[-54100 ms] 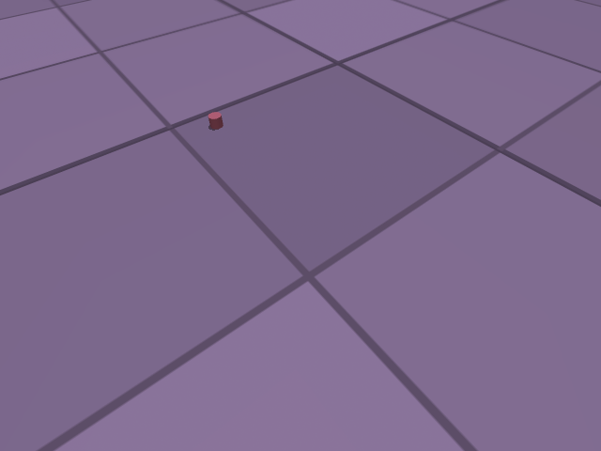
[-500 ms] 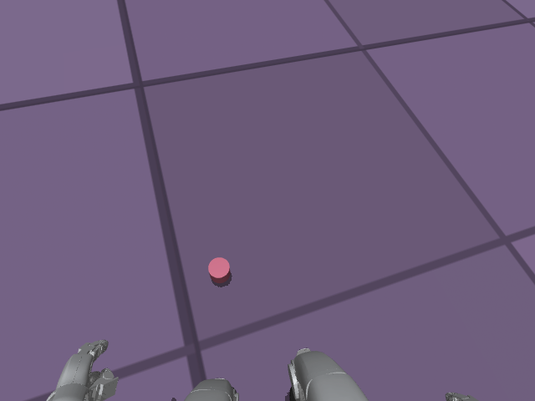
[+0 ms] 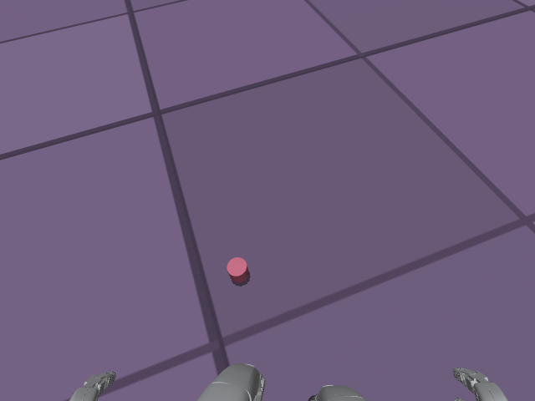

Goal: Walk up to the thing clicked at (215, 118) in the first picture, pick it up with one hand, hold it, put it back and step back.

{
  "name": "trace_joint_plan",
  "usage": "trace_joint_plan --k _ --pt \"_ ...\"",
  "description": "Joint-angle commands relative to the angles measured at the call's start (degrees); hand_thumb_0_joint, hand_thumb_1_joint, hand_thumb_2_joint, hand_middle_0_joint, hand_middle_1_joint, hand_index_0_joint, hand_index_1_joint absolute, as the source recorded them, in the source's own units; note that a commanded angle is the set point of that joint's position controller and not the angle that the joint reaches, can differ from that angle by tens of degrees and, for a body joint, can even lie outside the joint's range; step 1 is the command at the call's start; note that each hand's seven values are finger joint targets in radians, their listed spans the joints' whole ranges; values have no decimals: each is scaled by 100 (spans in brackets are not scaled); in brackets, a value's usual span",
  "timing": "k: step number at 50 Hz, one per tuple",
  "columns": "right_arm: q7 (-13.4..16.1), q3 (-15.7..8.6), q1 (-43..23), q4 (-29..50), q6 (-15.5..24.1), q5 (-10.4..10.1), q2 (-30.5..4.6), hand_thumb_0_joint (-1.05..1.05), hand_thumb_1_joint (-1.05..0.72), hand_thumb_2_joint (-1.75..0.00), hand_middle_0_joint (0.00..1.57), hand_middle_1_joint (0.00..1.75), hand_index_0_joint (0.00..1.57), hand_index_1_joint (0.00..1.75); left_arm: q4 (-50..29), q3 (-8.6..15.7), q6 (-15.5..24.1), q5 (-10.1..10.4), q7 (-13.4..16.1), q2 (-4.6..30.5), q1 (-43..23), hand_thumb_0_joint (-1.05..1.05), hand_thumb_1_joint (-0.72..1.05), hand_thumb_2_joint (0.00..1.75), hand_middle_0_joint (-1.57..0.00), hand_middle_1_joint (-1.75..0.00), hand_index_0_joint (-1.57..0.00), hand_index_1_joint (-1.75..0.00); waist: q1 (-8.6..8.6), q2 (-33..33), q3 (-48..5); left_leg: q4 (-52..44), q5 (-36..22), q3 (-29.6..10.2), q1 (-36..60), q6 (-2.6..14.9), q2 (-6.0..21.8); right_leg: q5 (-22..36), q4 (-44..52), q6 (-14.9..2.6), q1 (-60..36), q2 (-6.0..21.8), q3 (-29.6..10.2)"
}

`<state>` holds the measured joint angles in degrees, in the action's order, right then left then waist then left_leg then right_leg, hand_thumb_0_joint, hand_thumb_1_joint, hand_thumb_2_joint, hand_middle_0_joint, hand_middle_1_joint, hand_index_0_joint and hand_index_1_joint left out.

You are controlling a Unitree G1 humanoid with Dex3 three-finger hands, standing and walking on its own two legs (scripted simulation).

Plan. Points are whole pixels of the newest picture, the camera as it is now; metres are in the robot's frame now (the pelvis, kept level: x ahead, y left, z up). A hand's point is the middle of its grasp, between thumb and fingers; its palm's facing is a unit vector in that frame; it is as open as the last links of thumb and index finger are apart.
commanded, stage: step back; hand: left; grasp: from above
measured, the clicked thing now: (238, 270) +0.59 +0.19 -0.73
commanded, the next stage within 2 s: none
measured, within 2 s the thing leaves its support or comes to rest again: neither
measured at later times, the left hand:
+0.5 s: hand out of the picture -0.07 +0.29 -0.16, palm faces +0.06 -0.93 -0.37, open 7.4 cm
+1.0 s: hand out of the picture -0.20 +0.24 -0.14, palm faces +0.07 -0.90 -0.44, open 7.4 cm
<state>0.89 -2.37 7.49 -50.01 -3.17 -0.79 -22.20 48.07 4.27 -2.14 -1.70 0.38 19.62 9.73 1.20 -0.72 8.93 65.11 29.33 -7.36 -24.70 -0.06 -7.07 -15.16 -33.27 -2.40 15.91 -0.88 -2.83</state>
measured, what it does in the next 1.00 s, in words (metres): walks backwards: left foot, then right foot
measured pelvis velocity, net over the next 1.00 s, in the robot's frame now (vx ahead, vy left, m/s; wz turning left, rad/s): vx -0.31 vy -0.04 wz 0.09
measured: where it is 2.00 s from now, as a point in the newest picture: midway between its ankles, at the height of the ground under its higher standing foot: outside the picture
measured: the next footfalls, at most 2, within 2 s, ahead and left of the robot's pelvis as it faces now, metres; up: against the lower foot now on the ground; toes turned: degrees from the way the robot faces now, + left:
left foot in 0.22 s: -0.06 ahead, +0.14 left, +0.00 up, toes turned +1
right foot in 0.64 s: -0.20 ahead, -0.15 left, +0.00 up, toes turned +2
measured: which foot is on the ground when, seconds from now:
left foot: up 0.00-0.20, down 0.22-0.68, up 0.70-1.00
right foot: down 0.00-0.26, up 0.28-0.62, down 0.64-1.00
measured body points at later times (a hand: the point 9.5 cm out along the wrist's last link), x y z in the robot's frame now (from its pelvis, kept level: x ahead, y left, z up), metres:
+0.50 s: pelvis -0.14 +0.01 +0.00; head -0.09 +0.04 +0.44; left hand -0.08 +0.34 -0.13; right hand -0.01 -0.30 -0.09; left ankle -0.10 +0.13 -0.73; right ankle -0.19 -0.15 -0.64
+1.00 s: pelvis -0.31 -0.04 -0.01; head -0.24 -0.05 +0.43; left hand -0.20 +0.29 -0.11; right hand -0.22 -0.35 -0.14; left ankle -0.34 +0.08 -0.72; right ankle -0.24 -0.15 -0.73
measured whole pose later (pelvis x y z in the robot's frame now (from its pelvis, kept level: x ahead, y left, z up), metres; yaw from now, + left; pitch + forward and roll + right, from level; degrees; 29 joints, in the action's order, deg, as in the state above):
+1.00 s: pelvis -0.31 -0.04 -0.01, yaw +5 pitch -1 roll +0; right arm 1.4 -2.5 12.6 -50.1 -2.6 0.7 -22.4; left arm 42.9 4.4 -2.3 -2.1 1.5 21.3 7.4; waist 0.0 -1.2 10.1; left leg 44.2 27.5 -3.2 -16.6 -0.7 -2.6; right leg -14.6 -38.2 -0.9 22.1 1.7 2.4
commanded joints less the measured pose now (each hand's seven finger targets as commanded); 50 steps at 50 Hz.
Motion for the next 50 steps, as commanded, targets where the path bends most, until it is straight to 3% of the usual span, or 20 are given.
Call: trace_joint_plan --k 1,6,10,11,12,13,14,15,18,26,30,32,33,34,35,36,39,45,48,50 --pt "128 -233 332 331 190 34 -1061 0 -90 -90 20 30 20 30 -772 366 166 -49 112 1297 -195 0 90 90 -20 -30 -20 -30 42 661 -940 -58 -99 -87 -393 -123 -50 2363 890 -900 -953 1092 -1051" --pt "141 -235 372 462 265 92 -986 0 -90 -90 20 30 20 30 -822 399 87 -47 162 1404 85 0 90 90 -20 -30 -20 -30 159 1225 -1431 -2040 71 253 -60 -132 562 2932 490 -1069 -1748 1505 -1157" --pt "81 -339 1005 185 294 195 -999 0 -90 -90 20 30 20 30 -948 374 -39 64 80 1553 -255 0 90 90 -20 -30 -20 -30 -221 1026 -1559 -4060 -1666 814 1293 73 485 1966 -5 -595 -838 1163 -811" --pt "85 -399 935 216 310 272 -1145 0 -90 -90 20 30 20 30 -985 312 -74 75 60 1385 -256 0 90 90 -20 -30 -20 -30 -211 685 -1426 -4253 -1943 266 1518 197 810 1247 -168 -344 -191 956 -794" --pt "77 -519 838 292 321 345 -1613 0 -90 -90 20 30 20 30 -1048 279 -75 101 46 1189 -242 0 90 90 -20 -30 -20 -30 -228 -535 -1402 -4452 -2418 -1240 1865 630 1947 -102 -1000 -57 797 265 -420" --pt "22 -590 438 422 305 335 -2089 0 -90 -90 20 30 20 30 -1066 351 -65 103 91 1270 -502 0 90 90 -20 -30 -20 -30 -318 -1292 -1068 -4790 -2744 -2182 1084 1413 2893 -1941 -2202 112 1056 -507 -175" --pt "37 -610 262 493 319 344 -2210 0 -90 -90 20 30 20 30 -996 428 -64 11 150 1408 -680 0 90 90 -20 -30 -20 -30 -480 -1309 -720 -4982 -2517 -2682 90 1900 3255 -2317 -3261 162 762 -455 -816" --pt "70 -547 -76 529 351 338 -1981 0 -90 -90 20 30 20 30 -872 449 -74 9 128 1494 -460 0 90 90 -20 -30 -20 -30 -228 -1006 -517 -4929 -2452 -2261 8 1860 3140 -1973 -3798 145 782 -376 -934" --pt "95 -366 -547 654 365 333 -1336 0 -90 -90 20 30 20 30 -539 449 -99 136 50 1316 297 0 90 90 -20 -30 -20 -30 236 -564 -432 -4534 -2958 -534 533 1060 1962 -1116 -4158 129 1212 -675 -972" --pt "123 -466 281 647 327 232 -1428 0 -90 -90 20 30 20 30 -629 363 27 59 40 1211 226 0 90 90 -20 -30 -20 -30 -333 -986 -1242 -3731 -4008 -552 2422 1534 2241 -1558 -1992 535 1079 -145 -451" --pt "82 -500 -87 768 192 244 -1593 0 -90 -90 20 30 20 30 -242 355 55 59 4 1221 764 0 90 90 -20 -30 -20 -30 -143 -1223 -1459 -3496 -3355 -378 1717 1181 2014 -785 13 331 -103 2 108" --pt "54 -457 -313 826 102 156 -1511 0 -90 -90 20 30 20 30 33 387 95 7 5 1267 1198 0 90 90 -20 -30 -20 -30 100 -961 -1500 -3095 -2687 -113 1017 819 1675 247 1123 156 -867 -27 278" --pt "45 -399 -252 892 98 99 -1297 0 -90 -90 20 30 20 30 -48 466 111 -82 -4 1596 1047 0 90 90 -20 -30 -20 -30 30 -258 -1326 -2599 -1826 -39 178 490 1221 67 1097 -48 -1018 475 -732" --pt "73 -302 -264 1016 113 66 -947 0 -90 -90 20 30 20 30 -190 613 111 -101 -18 2113 925 0 90 90 -20 -30 -20 -30 81 1290 -988 -1641 -91 250 -999 134 229 6 1388 -485 -863 1522 -2231" --pt "190 -417 -478 1017 102 99 -1144 0 -90 -90 20 30 20 30 -482 672 89 -133 10 2652 422 0 90 90 -20 -30 -20 -30 377 1996 -691 -305 741 -1 -511 -31 262 114 1759 -1416 673 2507 -3158" --pt "175 -494 -353 858 106 64 -1348 0 -90 -90 20 30 20 30 -603 602 111 -74 48 2378 1 0 90 90 -20 -30 -20 -30 125 1741 -261 246 523 -308 -11 -13 474 55 1969 -1439 1569 2575 -3083" --pt "122 -366 360 476 113 49 -1092 0 -90 -90 20 30 20 30 -725 440 131 -72 77 1620 -741 0 90 90 -20 -30 -20 -30 -426 962 -354 537 -308 -231 -276 36 -82 1472 1045 -663 652 1193 -733" --pt "156 -236 168 603 268 150 -891 0 -90 -90 20 30 20 30 -691 442 91 -95 193 1450 347 0 90 90 -20 -30 -20 -30 280 1177 -1048 -1234 172 208 -786 -161 290 2840 406 -978 -1725 1480 -985" --pt "128 -289 574 486 294 199 -924 0 -90 -90 20 30 20 30 -824 416 26 -14 202 1516 125 0 90 90 -20 -30 -20 -30 116 1314 -1373 -2701 -140 495 124 -24 606 3055 57 -901 -1546 1637 -1041" --pt "105 -360 1052 268 293 229 -942 0 -90 -90 20 30 20 30 -908 346 -52 57 167 1539 -234 0 90 90 -20 -30 -20 -30 -178 1092 -1501 -4174 -1585 784 1076 95 536 2502 -383 -616 -975 1418 -743"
